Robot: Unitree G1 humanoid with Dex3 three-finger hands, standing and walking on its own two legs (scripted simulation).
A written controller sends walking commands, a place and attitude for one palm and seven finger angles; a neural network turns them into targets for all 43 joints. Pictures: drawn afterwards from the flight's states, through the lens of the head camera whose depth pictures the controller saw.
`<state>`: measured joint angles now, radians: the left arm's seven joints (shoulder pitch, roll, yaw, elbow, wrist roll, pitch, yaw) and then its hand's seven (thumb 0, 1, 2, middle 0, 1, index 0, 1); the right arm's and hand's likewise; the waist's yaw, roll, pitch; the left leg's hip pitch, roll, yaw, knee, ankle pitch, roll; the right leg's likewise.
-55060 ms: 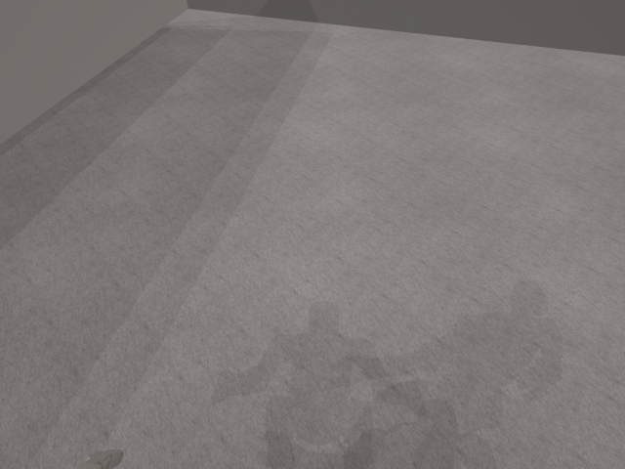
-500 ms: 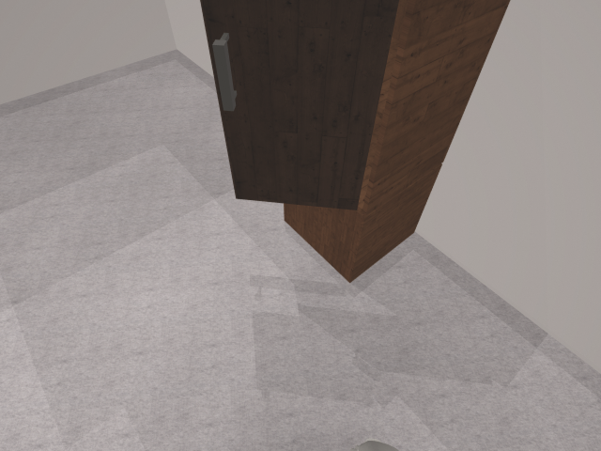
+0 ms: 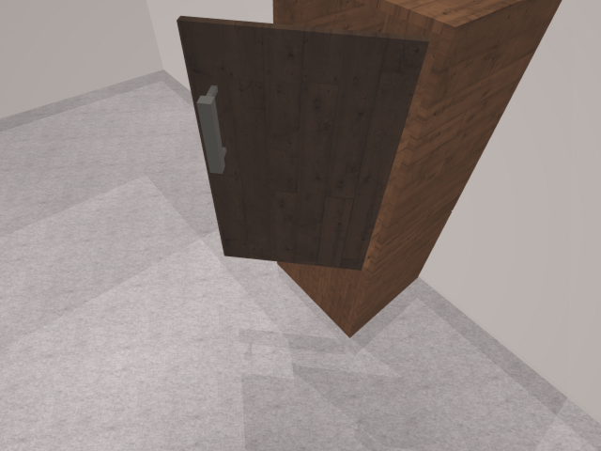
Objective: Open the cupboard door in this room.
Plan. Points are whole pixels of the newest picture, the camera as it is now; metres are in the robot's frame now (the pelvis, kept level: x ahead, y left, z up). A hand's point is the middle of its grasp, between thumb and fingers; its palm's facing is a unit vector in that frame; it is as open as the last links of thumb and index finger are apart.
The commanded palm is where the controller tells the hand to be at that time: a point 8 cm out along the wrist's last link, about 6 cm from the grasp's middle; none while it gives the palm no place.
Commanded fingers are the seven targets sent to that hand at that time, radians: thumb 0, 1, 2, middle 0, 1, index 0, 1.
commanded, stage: come to a stop and stand still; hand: left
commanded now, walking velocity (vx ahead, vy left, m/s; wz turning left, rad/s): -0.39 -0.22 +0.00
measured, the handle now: (215, 130) +0.60 +0.20 +0.09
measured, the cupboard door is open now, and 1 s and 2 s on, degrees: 43 43 43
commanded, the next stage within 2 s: look again from close up in 1.12 s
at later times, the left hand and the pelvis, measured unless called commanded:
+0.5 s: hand out of the picture +0.09 +0.16 -0.16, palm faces +0.02 -0.97 -0.24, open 7.4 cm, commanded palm none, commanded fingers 0.00 0.90 0.90 -0.20 -0.30 -0.20 -0.30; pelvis +0.02 -0.03 +0.01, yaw -1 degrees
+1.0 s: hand out of the picture +0.04 +0.20 -0.17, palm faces +0.00 -0.97 -0.24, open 7.4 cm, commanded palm none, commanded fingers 0.00 0.90 0.90 -0.20 -0.30 -0.20 -0.30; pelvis +0.01 +0.01 +0.00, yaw -1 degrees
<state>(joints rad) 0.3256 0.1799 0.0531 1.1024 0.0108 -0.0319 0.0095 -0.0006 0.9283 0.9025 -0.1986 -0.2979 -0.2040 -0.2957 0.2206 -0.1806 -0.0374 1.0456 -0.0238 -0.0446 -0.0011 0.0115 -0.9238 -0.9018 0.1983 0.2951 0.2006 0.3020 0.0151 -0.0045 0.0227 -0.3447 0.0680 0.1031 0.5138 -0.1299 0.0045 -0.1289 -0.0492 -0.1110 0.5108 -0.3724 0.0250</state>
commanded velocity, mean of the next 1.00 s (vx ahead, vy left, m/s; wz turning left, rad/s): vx -0.06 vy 0.01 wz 0.00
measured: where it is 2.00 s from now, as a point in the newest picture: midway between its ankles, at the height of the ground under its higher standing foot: outside the picture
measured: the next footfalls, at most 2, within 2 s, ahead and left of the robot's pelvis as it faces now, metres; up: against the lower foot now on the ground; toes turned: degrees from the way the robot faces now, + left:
right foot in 0.34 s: +0.06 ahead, -0.12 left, +0.00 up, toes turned -7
left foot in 0.60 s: +0.04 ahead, +0.09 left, +0.00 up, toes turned +1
